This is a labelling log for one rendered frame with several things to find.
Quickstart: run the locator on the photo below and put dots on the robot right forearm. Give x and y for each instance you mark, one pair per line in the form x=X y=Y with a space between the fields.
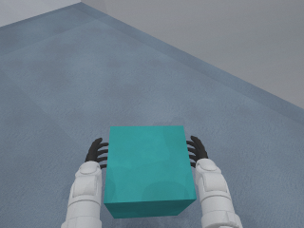
x=214 y=197

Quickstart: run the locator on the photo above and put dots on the robot left forearm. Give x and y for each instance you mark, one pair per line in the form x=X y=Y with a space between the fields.
x=85 y=198

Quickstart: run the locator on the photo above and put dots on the robot left hand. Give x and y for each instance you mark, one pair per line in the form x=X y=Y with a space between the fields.
x=93 y=153

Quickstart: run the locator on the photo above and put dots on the carton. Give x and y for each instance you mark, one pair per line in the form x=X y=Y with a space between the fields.
x=148 y=172

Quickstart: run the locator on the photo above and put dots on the robot right hand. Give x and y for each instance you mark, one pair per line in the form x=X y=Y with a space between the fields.
x=199 y=150

